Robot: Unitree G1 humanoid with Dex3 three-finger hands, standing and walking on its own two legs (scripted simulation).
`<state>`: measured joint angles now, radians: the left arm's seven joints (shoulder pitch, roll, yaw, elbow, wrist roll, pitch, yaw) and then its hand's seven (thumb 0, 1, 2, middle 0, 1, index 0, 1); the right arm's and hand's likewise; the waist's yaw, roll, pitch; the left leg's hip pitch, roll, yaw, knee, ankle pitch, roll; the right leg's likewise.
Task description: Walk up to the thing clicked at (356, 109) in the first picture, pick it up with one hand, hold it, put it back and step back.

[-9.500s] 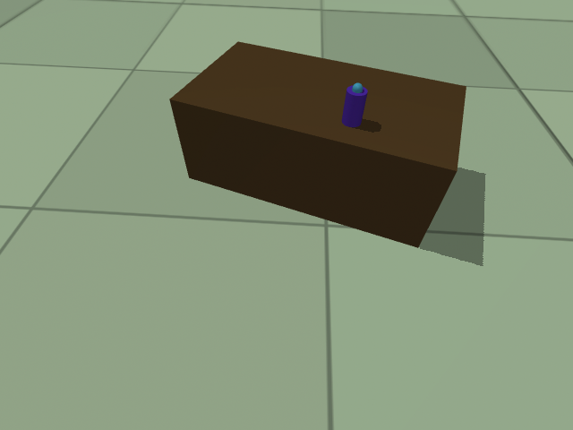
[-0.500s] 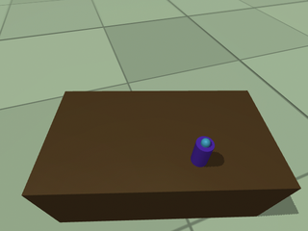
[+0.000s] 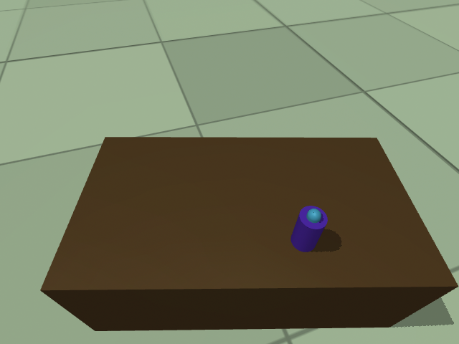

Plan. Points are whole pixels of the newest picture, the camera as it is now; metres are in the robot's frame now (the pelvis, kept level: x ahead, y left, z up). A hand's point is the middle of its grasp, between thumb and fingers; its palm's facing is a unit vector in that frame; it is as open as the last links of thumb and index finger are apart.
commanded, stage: stand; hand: right
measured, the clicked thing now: (309, 227) +0.50 -0.23 -0.25
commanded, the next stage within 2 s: none
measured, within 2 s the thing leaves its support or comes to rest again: neither
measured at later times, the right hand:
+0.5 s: hand out of the picture +0.08 -0.25 -0.16, palm faces -0.03 +0.94 -0.34, open 7.4 cm
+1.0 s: hand out of the picture +0.10 -0.25 -0.15, palm faces -0.04 +0.94 -0.34, open 7.4 cm
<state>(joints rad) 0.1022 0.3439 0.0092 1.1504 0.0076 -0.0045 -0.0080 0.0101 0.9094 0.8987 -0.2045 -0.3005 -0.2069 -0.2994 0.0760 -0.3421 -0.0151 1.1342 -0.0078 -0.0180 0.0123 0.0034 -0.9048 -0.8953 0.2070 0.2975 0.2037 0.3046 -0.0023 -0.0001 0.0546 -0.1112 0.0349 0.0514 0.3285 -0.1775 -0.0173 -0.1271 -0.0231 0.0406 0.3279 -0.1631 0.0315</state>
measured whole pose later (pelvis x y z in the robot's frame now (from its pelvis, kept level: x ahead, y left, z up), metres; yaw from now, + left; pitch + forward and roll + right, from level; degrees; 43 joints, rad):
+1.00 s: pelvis +0.01 +0.00 +0.00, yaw +2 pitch -2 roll +0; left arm 0.11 0.35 0.00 1.13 0.01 -0.01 0.00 0.01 0.91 0.90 -0.21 -0.30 -0.21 -0.30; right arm 0.10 -0.35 -0.01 1.13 -0.01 -0.01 0.01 0.00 -0.91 -0.90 0.21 0.30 0.20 0.30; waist -0.01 0.00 0.05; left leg -0.11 0.02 0.02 0.33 -0.19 -0.01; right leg -0.10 -0.04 0.01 0.31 -0.18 0.04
